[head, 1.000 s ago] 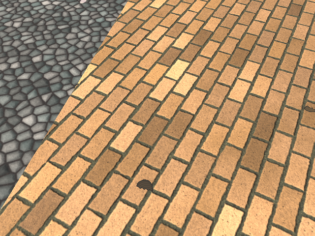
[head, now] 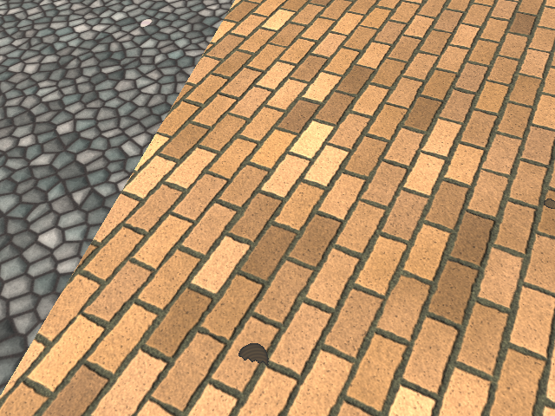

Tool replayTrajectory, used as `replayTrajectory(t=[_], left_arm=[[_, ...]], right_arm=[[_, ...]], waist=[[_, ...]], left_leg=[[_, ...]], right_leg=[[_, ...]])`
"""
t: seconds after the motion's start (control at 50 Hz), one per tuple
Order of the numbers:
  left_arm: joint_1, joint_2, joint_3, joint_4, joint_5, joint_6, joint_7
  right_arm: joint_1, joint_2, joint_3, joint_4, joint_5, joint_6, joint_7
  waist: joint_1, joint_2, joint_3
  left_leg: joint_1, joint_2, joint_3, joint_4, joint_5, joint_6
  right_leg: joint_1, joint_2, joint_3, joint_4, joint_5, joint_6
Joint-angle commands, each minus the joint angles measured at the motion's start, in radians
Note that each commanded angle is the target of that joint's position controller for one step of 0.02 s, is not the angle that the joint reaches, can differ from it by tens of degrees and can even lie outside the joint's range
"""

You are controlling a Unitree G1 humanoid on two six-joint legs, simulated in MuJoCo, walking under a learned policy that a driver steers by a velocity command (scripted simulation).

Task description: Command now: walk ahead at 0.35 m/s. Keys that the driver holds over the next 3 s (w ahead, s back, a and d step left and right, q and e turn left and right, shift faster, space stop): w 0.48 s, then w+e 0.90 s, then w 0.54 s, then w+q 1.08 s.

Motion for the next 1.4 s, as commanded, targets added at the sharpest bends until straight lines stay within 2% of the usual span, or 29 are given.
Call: replayTrajectory(t=[0.02, 0.06, 0.1, 0.12, 0.22, 0.32, 0.38, 0.42, 0.44, 0.46, 0.48, 0.5, 0.54, 0.6, 0.64, 0.78, 0.86, 0.92, 0.96, 1.0, 1.02, 1.04, 1.06, 1.08, 1.1, 1.14, 1.24, 1.32, 1.4], left_arm=[[0.286, 0.162, 0.025, 0.037, 0.018, -0.028, -0.012], [0.141, 0.115, 0.007, -0.019, 0.015, -0.03, -0.02], [0.148, 0.068, -0.011, -0.022, 0.019, -0.015, -0.02], [0.183, 0.065, -0.014, -0.015, 0.023, -0.008, -0.015], [0.213, 0.134, -0.008, -0.035, 0.031, 0.011, 0.016], [0.252, 0.162, 0.006, -0.034, 0.009, 0.01, 0.023], [0.22, 0.184, 0.019, -0.044, 0.011, 0.019, 0.024], [0.188, 0.19, 0.021, -0.057, 0.025, 0.035, 0.022], [0.17, 0.174, 0.011, -0.08, 0.034, 0.036, 0.018], [0.308, 0.017, -0.031, -0.096, 0.031, 0.016, 0.002], [0.279, 0.047, -0.025, -0.079, 0.006, -0.018, -0.005], [0.164, 0.131, -0.001, -0.122, -0.029, -0.035, -0.006], [0.059, 0.15, 0.013, -0.145, -0.024, -0.029, 0.013], [0.135, 0.08, 0.02, -0.121, -0.015, 0.025, 0.021], [0.085, 0.093, 0.03, -0.145, -0.011, 0.042, 0.025], [-0.16, 0.089, 0.033, -0.237, 0.005, 0.024, -0.007], [-0.298, 0.066, 0.017, -0.309, 0.006, 0.023, -0.036], [-0.341, 0.073, 0.017, -0.363, 0.001, 0.023, -0.06], [-0.287, 0.11, 0.034, -0.378, -0.001, 0.026, -0.07], [-0.036, 0.205, 0.085, -0.333, -0.006, 0.029, -0.064], [0.117, 0.3, 0.12, -0.305, -0.001, 0.041, -0.039], [0.079, 0.38, 0.131, -0.334, -0.002, 0.038, -0.031], [0.124, 0.297, 0.104, -0.33, 0.014, 0.034, -0.03], [0.091, 0.234, 0.088, -0.33, 0.021, 0.026, -0.027], [0.013, 0.202, 0.077, -0.343, 0.015, 0.018, -0.031], [-0.092, 0.159, 0.06, -0.381, 0.022, 0.015, -0.028], [-0.052, 0.232, 0.078, -0.385, 0.01, 0.014, 0.0], [0.006, 0.236, 0.08, -0.378, 0.002, 0.027, 0.009], [0.051, 0.221, 0.076, -0.366, -0.003, 0.036, 0.013]], right_arm=[[-0.122, -0.059, -0.005, -0.135, 0.016, -0.061, 0.009], [-0.132, -0.068, -0.012, -0.128, 0.007, -0.075, 0.023], [-0.17, -0.108, -0.035, -0.132, -0.006, -0.073, 0.03], [-0.177, -0.09, -0.035, -0.132, -0.006, -0.067, 0.036], [-0.409, -0.028, -0.01, -0.225, -0.012, -0.054, 0.046], [-0.546, -0.058, -0.002, -0.284, -0.001, -0.059, 0.067], [-0.506, -0.105, -0.019, -0.292, -0.003, -0.069, 0.078], [-0.261, -0.176, -0.06, -0.224, 0.0, -0.066, 0.069], [-0.078, -0.229, -0.08, -0.179, -0.003, -0.059, 0.059], [0.048, -0.333, -0.102, -0.149, -0.031, -0.055, 0.058], [0.025, -0.252, -0.076, -0.144, -0.031, -0.055, 0.061], [-0.087, -0.193, -0.058, -0.155, -0.023, -0.061, 0.061], [-0.256, -0.116, -0.034, -0.183, -0.03, -0.072, 0.067], [-0.269, -0.084, -0.03, -0.148, -0.047, -0.086, 0.072], [-0.246, -0.105, -0.035, -0.126, -0.048, -0.092, 0.062], [-0.169, -0.155, -0.039, -0.11, -0.049, -0.082, 0.016], [-0.076, -0.172, -0.043, -0.085, -0.037, -0.057, 0.007], [-0.066, -0.191, -0.05, -0.09, -0.029, -0.029, 0.004], [-0.097, -0.222, -0.058, -0.112, -0.029, -0.015, -0.004], [-0.141, -0.239, -0.061, -0.137, -0.025, -0.003, -0.01], [-0.137, -0.221, -0.051, -0.164, -0.033, -0.015, -0.008], [-0.047, -0.064, -0.004, -0.212, -0.045, -0.054, 0.017], [-0.149, -0.154, -0.021, -0.237, -0.01, -0.107, 0.038], [-0.239, -0.183, -0.03, -0.272, 0.022, -0.125, 0.045], [-0.256, -0.17, -0.027, -0.276, 0.01, -0.129, 0.039], [-0.234, -0.181, -0.044, -0.267, -0.024, -0.102, 0.03], [-0.32, -0.132, -0.037, -0.323, -0.052, -0.061, 0.021], [-0.463, -0.109, -0.026, -0.369, -0.039, -0.068, 0.03], [-0.502, -0.156, -0.039, -0.401, -0.026, -0.082, 0.045]], waist=[[0.08, -0.208, 0.101], [0.03, -0.11, 0.133], [0.027, -0.12, 0.124], [0.03, -0.134, 0.111], [0.062, -0.108, 0.148], [0.068, -0.131, 0.182], [0.006, -0.148, 0.12], [-0.124, -0.174, -0.05], [-0.201, -0.14, -0.167], [-0.135, 0.146, -0.367], [-0.14, 0.171, -0.409], [-0.112, 0.131, -0.207], [-0.041, -0.024, -0.051], [0.029, 0.037, 0.002], [0.035, 0.035, 0.043], [-0.023, -0.012, 0.082], [-0.077, -0.034, 0.121], [-0.069, -0.02, 0.118], [-0.019, 0.034, 0.049], [0.125, 0.049, -0.097], [0.183, -0.061, -0.198], [0.062, -0.311, -0.307], [0.128, -0.193, -0.385], [0.127, -0.154, -0.253], [0.068, -0.036, -0.144], [-0.003, -0.02, -0.071], [-0.009, -0.056, -0.005], [0.054, -0.117, 0.003], [0.062, -0.149, -0.009]], left_leg=[[-0.631, -0.018, -0.052, 0.526, -0.034, 0.047], [-0.635, 0.061, -0.038, 0.512, 0.158, 0.078], [-0.588, 0.094, 0.005, 0.417, 0.248, 0.067], [-0.577, 0.093, 0.029, 0.392, 0.268, 0.055], [-0.576, 0.074, 0.082, 0.087, 0.397, -0.004], [-0.475, 0.035, 0.097, -0.12, 0.48, 0.018], [-0.366, -0.002, 0.105, -0.169, 0.426, 0.066], [-0.041, -0.071, 0.146, -0.154, 0.388, 0.111], [0.258, 0.035, 0.025, -0.138, 0.357, 0.158], [0.636, 0.326, -0.494, -0.241, 0.108, 0.337], [0.623, 0.37, -0.764, -0.443, 0.025, 0.342], [0.462, 0.343, -0.597, -0.455, 0.039, 0.27], [0.126, 0.277, -0.297, -0.503, 0.257, 0.201], [-0.063, 0.206, -0.087, -0.583, 0.333, 0.176], [-0.081, 0.195, -0.013, -0.615, 0.38, 0.178], [0.055, 0.191, 0.148, -0.636, 0.493, 0.142], [0.227, 0.234, 0.196, -0.59, 0.565, 0.134], [0.327, 0.264, 0.232, -0.493, 0.769, 0.12], [0.336, 0.263, 0.266, -0.35, 1.139, 0.097], [0.234, 0.221, 0.294, 0.003, 1.254, 0.056], [-0.016, 0.173, 0.294, 0.319, 0.926, 0.012], [-0.48, -0.076, 0.181, 0.725, -0.047, -0.054], [-0.591, -0.052, -0.052, 0.789, -0.076, -0.017], [-0.648, 0.003, -0.056, 0.743, -0.006, 0.015], [-0.61, 0.049, -0.047, 0.626, 0.065, 0.021], [-0.47, 0.098, -0.039, 0.491, 0.112, 0.002], [-0.432, 0.078, 0.009, 0.188, 0.284, -0.08], [-0.337, 0.003, 0.029, -0.113, 0.539, -0.08], [-0.31, -0.013, -0.009, -0.218, 0.509, -0.054]], right_leg=[[0.366, -0.431, 0.783, -0.442, -0.184, -0.223], [0.294, -0.333, 0.514, -0.449, -0.071, -0.158], [0.284, -0.252, 0.323, -0.458, 0.16, -0.109], [0.29, -0.232, 0.272, -0.454, 0.25, -0.105], [0.222, -0.221, 0.176, -0.494, 0.364, -0.128], [0.236, -0.256, 0.136, -0.511, 0.368, -0.125], [0.337, -0.283, 0.106, -0.395, 0.654, -0.094], [0.312, -0.239, 0.057, -0.095, 0.973, -0.058], [0.113, -0.198, 0.04, 0.177, 0.804, -0.026], [-0.269, -0.006, 0.039, 0.618, 0.198, 0.041], [-0.387, 0.029, 0.198, 0.782, -0.202, 0.023], [-0.483, -0.033, 0.193, 0.834, -0.158, -0.001], [-0.395, -0.133, 0.153, 0.73, 0.011, -0.012], [-0.26, -0.179, 0.161, 0.629, 0.068, -0.014], [-0.323, -0.179, 0.167, 0.584, 0.132, -0.009], [-0.453, -0.141, 0.125, 0.207, 0.457, 0.008], [-0.526, -0.131, 0.064, 0.082, 0.426, -0.005], [-0.521, -0.1, 0.001, 0.037, 0.292, -0.032], [-0.371, -0.031, -0.07, 0.043, 0.193, -0.069], [-0.005, 0.049, -0.08, -0.027, 0.212, -0.132], [0.306, -0.085, 0.156, -0.072, 0.194, -0.197], [0.658, -0.362, 0.778, -0.193, 0.099, -0.414], [0.696, -0.378, 0.88, -0.297, 0.074, -0.4], [0.605, -0.336, 0.702, -0.289, 0.137, -0.338], [0.426, -0.288, 0.566, -0.299, 0.25, -0.298], [0.192, -0.226, 0.434, -0.337, 0.386, -0.264], [0.008, -0.159, 0.314, -0.386, 0.472, -0.25], [-0.025, -0.101, 0.279, -0.35, 0.335, -0.177], [0.083, -0.154, 0.384, -0.264, 0.241, -0.154]])
Next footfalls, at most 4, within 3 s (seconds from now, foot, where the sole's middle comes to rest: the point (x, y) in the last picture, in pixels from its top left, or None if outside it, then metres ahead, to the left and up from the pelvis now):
0.44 left None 0.40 0.14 -0.76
1.02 right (347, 351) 0.69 -0.12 -0.76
1.48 left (310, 248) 1.03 -0.03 -0.76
2.00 right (424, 222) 1.12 -0.39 -0.76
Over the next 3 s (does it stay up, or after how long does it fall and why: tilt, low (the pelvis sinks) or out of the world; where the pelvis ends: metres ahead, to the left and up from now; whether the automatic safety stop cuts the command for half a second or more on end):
stays up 1.55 -0.38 0.01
